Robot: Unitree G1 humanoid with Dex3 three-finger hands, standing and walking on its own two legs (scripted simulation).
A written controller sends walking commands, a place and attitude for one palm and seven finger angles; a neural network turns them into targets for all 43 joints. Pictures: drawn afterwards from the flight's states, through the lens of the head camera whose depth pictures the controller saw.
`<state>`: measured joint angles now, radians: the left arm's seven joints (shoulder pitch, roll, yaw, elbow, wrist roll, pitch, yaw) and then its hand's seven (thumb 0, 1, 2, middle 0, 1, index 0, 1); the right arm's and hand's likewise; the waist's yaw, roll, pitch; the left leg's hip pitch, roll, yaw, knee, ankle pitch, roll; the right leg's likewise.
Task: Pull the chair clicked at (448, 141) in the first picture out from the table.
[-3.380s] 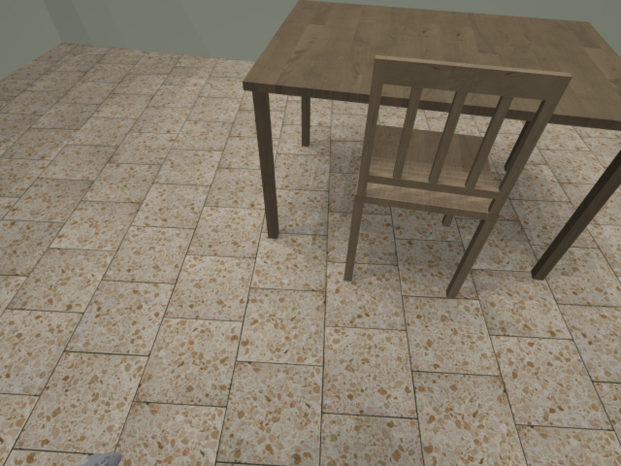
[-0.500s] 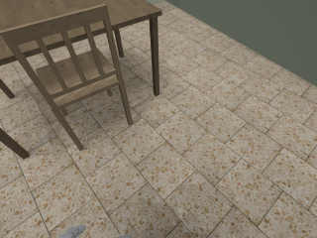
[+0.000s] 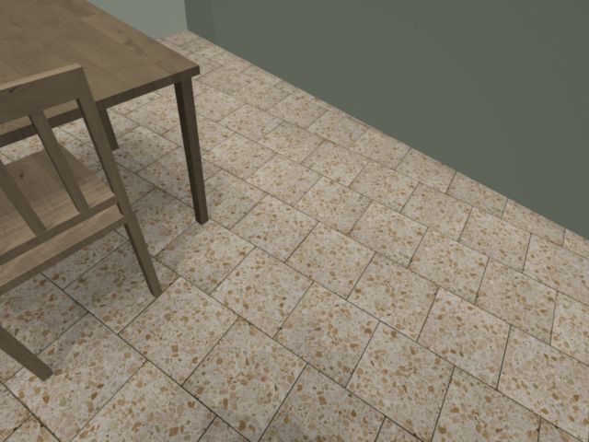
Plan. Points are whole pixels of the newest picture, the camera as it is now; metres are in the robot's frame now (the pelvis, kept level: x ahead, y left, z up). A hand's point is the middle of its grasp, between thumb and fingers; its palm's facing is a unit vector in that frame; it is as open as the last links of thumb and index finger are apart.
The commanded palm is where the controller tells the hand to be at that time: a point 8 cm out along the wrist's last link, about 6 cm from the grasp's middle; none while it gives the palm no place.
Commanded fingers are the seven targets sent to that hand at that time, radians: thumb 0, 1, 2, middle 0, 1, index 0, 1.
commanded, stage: walk to a spot facing it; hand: left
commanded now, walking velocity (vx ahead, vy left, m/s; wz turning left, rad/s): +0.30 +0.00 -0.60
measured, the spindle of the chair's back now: (10, 188) +0.55 +0.63 -0.09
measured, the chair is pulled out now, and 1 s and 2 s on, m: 0.00 0.00 0.00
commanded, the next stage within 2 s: turn to face it in 0.38 s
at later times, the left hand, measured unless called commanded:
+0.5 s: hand (261, 314) +0.38 +0.08 -0.18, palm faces -0.32 -0.92 -0.21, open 7.4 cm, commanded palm none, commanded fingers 0.00 0.90 0.90 -0.20 -0.30 -0.20 -0.30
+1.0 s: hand (228, 320) +0.36 +0.14 -0.19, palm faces -0.06 -0.98 -0.18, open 7.4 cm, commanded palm none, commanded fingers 0.00 0.90 0.90 -0.20 -0.30 -0.20 -0.30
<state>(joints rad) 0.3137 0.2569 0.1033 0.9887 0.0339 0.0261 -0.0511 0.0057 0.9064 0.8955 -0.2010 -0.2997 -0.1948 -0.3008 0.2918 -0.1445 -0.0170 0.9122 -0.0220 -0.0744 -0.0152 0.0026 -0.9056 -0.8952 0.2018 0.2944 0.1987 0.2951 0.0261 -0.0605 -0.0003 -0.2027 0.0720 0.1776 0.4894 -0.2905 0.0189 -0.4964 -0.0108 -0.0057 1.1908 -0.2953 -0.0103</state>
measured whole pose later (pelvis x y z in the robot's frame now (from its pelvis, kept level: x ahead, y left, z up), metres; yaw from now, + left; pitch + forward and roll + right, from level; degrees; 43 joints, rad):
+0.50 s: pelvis +0.20 -0.06 -0.02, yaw -18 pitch -2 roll +0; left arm 0.11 0.22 0.06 0.92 0.01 -0.02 -0.02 0.00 0.91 0.90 -0.20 -0.30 -0.20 -0.30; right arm 0.33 -0.16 -0.05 1.01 -0.01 0.00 -0.02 0.01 -0.91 -0.90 0.20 0.29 0.20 0.29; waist -0.05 -0.01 0.12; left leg -0.46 0.18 0.05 1.34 -0.37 -0.06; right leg -0.38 0.08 -0.13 0.61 -0.21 -0.13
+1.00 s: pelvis +0.32 -0.04 -0.01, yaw -8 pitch +0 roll -1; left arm 0.27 0.20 0.07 1.01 0.02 0.04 0.02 0.00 0.91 0.90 -0.20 -0.30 -0.20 -0.30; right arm 0.21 -0.15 -0.03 0.97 -0.02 0.02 -0.01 0.00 -0.92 -0.90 0.20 0.29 0.20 0.30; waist 0.01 -0.04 0.05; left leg -0.30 -0.01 0.06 0.55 -0.25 0.07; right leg -0.42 -0.04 -0.07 1.06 -0.47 0.04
